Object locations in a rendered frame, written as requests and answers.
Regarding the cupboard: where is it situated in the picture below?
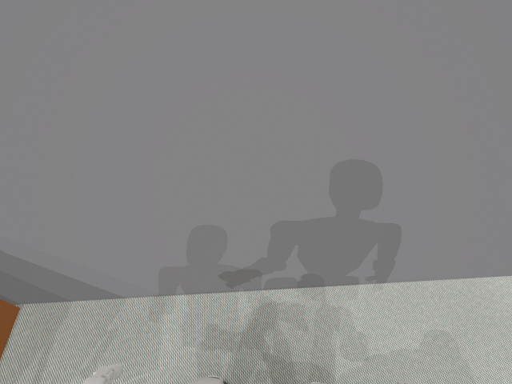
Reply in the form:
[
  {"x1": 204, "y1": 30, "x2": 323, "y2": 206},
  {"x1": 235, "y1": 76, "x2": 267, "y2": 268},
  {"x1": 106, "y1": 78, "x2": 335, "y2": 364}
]
[{"x1": 0, "y1": 299, "x2": 20, "y2": 360}]

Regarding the robot left hand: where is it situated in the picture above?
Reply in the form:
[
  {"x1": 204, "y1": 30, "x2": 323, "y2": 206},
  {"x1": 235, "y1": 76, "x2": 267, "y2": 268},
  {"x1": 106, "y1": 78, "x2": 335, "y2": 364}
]
[{"x1": 83, "y1": 363, "x2": 124, "y2": 384}]

